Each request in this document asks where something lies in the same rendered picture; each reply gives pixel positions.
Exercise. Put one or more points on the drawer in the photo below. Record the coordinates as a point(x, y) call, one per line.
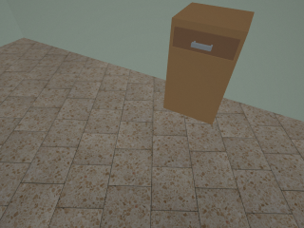
point(223, 46)

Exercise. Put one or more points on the handle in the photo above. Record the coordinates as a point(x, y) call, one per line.
point(201, 46)

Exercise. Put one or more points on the cabinet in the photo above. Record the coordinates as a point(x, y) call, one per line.
point(196, 82)

